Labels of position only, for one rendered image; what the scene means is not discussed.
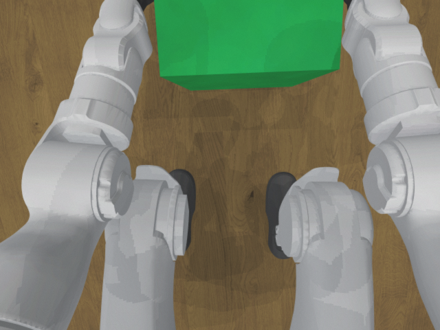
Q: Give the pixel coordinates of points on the robot right foot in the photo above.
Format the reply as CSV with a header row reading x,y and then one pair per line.
x,y
277,188

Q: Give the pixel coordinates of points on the carton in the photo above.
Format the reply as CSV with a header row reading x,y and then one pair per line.
x,y
240,44

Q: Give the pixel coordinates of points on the robot right upper arm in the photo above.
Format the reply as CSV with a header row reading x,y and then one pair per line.
x,y
402,179

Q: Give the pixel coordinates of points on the robot left upper arm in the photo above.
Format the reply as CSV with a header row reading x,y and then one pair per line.
x,y
72,190

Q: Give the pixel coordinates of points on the robot left thigh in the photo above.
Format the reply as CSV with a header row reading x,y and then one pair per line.
x,y
139,267

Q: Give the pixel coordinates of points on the robot right forearm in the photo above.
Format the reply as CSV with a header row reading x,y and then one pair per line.
x,y
392,70

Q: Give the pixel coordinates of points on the robot left forearm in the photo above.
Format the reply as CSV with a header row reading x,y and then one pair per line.
x,y
107,82

